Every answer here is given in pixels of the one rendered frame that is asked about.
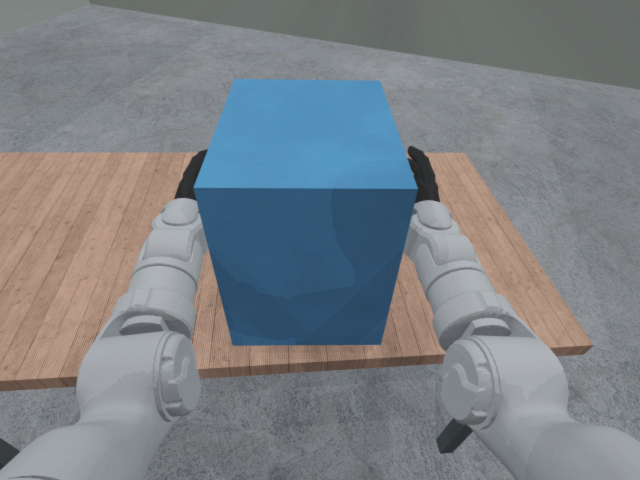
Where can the robot right hand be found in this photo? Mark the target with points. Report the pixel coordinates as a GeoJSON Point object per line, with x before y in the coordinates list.
{"type": "Point", "coordinates": [423, 175]}

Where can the left robot forearm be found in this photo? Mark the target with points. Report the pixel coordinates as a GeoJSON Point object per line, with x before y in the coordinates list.
{"type": "Point", "coordinates": [165, 279]}

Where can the robot left upper arm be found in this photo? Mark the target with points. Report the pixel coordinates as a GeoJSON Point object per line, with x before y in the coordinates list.
{"type": "Point", "coordinates": [132, 389]}

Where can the table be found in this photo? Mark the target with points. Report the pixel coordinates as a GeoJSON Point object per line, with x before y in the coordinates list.
{"type": "Point", "coordinates": [72, 225]}

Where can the carton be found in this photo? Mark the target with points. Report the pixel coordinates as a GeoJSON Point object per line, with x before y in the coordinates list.
{"type": "Point", "coordinates": [306, 196]}

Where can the robot left hand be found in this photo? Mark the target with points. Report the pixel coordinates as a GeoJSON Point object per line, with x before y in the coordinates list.
{"type": "Point", "coordinates": [185, 188]}

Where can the robot right upper arm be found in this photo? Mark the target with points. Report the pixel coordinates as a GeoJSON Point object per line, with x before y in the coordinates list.
{"type": "Point", "coordinates": [512, 393]}

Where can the right robot forearm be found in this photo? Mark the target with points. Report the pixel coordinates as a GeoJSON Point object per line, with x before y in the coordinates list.
{"type": "Point", "coordinates": [454, 281]}

